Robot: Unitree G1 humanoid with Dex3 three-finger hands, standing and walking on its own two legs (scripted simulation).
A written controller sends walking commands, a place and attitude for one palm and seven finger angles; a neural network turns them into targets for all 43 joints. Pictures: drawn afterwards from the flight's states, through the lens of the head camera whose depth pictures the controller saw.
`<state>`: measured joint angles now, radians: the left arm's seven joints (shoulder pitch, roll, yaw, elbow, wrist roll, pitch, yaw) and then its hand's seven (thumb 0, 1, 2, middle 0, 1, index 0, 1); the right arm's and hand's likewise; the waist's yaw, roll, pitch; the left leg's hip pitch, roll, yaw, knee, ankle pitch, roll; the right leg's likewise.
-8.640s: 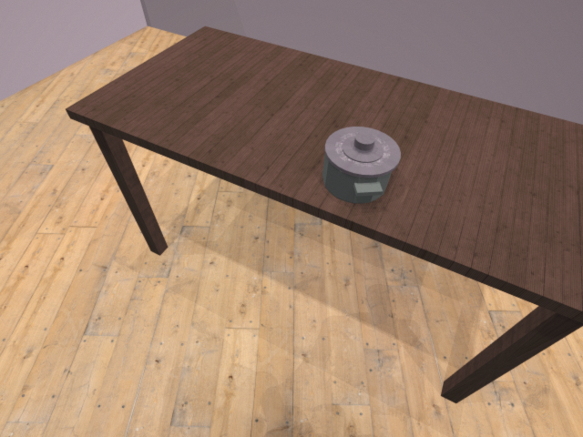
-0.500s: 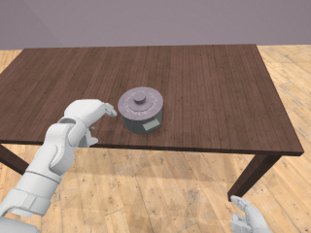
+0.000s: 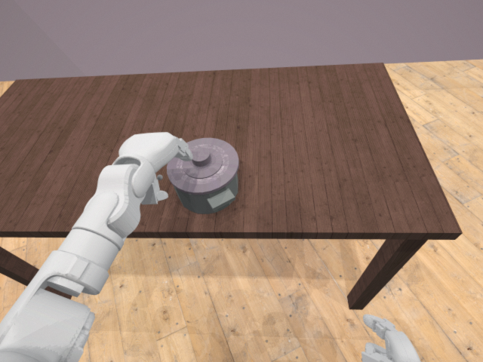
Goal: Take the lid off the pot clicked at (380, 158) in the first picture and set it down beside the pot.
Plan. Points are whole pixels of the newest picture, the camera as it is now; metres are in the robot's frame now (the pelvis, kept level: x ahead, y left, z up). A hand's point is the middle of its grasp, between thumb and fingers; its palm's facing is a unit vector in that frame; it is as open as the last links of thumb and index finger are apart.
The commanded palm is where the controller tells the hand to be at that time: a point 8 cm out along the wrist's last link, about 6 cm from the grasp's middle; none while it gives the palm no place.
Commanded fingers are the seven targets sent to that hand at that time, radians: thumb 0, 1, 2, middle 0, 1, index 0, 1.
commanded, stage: move the open hand above the knob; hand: left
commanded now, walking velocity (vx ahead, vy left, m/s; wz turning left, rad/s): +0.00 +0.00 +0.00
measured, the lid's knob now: (200, 156) +0.51 +0.11 +0.02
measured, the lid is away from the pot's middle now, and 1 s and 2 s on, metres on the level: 0.01 0.01 0.01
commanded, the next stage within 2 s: lower the open fingers around the knob in 1.26 s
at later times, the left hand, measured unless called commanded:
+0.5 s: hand (183, 151) +0.46 +0.13 +0.09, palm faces -0.34 -0.05 -0.94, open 10.3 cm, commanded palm +0.47 +0.13 +0.15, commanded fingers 0.00 -0.24 1.24 -0.79 -0.08 -0.79 -0.08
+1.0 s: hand (189, 147) +0.47 +0.12 +0.09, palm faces -0.33 -0.06 -0.94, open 10.3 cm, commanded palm +0.47 +0.12 +0.15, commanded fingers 0.00 -0.24 1.24 -0.79 -0.08 -0.79 -0.08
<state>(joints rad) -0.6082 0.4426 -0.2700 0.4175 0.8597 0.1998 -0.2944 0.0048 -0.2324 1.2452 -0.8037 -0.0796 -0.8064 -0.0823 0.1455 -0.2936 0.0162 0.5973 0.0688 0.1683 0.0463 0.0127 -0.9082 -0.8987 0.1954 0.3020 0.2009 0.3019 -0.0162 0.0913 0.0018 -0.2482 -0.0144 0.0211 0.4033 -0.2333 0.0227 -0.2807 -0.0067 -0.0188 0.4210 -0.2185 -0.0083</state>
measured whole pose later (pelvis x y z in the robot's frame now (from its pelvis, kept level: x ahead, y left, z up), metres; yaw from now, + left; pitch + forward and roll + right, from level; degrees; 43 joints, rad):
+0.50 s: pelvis +0.00 +0.01 +0.00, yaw -1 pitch +8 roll +0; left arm -0.91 0.34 -0.31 0.79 0.88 0.24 -0.25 0.00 -0.23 1.25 -0.80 -0.08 -0.81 -0.08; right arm 0.22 -0.28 0.00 0.65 0.06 0.15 0.02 0.01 -0.91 -0.90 0.20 0.30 0.20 0.30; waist -0.06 0.07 -0.03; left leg -0.32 -0.03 0.04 0.44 -0.25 0.04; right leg -0.36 -0.02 0.00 0.45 -0.23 0.01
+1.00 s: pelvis +0.01 +0.02 +0.00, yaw -1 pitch +9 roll +0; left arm -0.95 0.30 -0.31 0.87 0.89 0.25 -0.21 0.00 -0.23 1.25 -0.80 -0.08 -0.81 -0.08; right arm 0.24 -0.27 -0.01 0.69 0.05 0.13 0.02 0.01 -0.91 -0.90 0.20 0.30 0.20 0.30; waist -0.07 0.08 -0.06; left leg -0.34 -0.03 0.05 0.43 -0.25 0.05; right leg -0.38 -0.02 0.01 0.45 -0.23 0.02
